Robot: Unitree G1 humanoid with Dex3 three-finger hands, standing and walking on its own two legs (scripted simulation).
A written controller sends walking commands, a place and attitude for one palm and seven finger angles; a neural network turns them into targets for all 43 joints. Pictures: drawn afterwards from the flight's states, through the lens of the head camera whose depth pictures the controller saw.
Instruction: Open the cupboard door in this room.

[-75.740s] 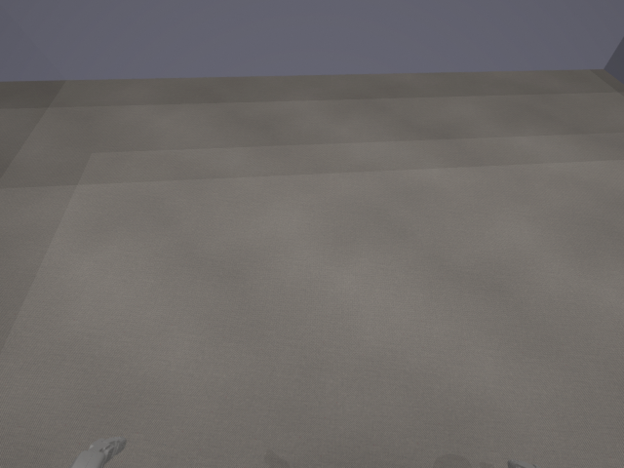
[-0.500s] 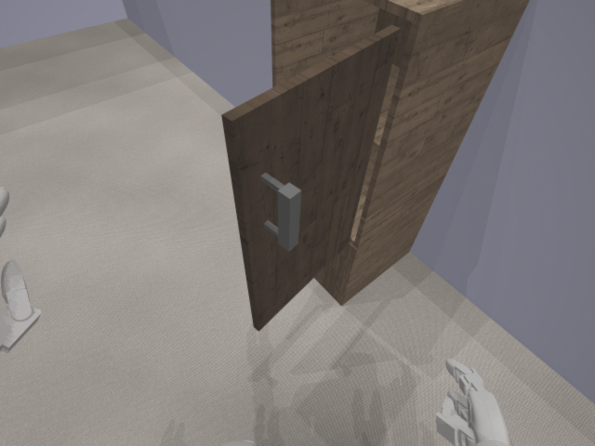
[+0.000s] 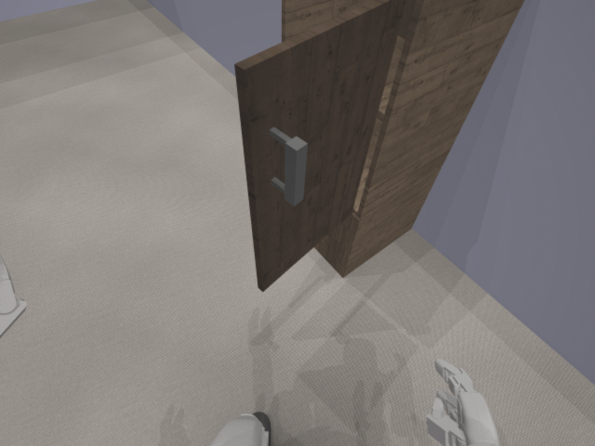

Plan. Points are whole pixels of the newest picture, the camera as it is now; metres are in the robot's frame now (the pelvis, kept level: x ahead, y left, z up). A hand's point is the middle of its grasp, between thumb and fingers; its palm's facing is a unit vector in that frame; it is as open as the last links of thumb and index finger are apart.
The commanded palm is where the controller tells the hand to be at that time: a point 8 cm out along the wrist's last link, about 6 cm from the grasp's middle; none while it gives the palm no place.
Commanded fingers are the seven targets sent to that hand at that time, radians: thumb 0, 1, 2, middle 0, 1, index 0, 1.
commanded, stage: step back with the hand held close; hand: left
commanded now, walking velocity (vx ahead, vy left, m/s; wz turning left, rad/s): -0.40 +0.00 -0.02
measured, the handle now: (285, 166) +0.50 +0.07 +0.07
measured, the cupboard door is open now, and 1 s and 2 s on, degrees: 98 98 98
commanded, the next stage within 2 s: stop stepping back and stand still in 0.12 s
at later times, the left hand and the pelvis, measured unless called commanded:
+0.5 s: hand out of the picture +0.08 +0.24 +0.17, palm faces +0.39 -0.76 -0.52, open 7.4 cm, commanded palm +0.03 +0.27 +0.19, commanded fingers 0.00 0.90 0.90 -0.20 -0.30 -0.20 -0.30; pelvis -0.12 -0.03 +0.02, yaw -1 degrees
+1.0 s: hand out of the picture +0.04 +0.25 +0.18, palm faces +0.45 -0.75 -0.48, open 7.4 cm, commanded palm -0.02 +0.28 +0.19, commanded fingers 0.00 0.90 0.90 -0.20 -0.30 -0.20 -0.30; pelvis -0.16 -0.02 +0.01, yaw +1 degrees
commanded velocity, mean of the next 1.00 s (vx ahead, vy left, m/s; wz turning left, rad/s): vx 0.07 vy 0.04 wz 0.00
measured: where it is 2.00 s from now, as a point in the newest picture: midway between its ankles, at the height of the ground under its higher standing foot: outside the picture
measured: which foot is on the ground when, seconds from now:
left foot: up 0.00-0.12, down 0.14-0.48, up 0.50-0.78, down 0.80-1.00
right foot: down 0.00-0.16, up 0.18-0.44, down 0.46-1.00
